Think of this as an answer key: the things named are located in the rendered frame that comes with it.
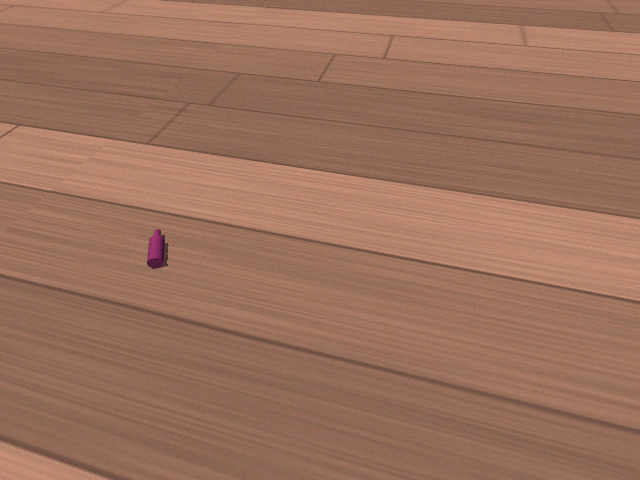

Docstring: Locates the bottle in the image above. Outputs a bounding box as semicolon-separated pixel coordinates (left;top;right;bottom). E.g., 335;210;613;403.
147;229;165;268

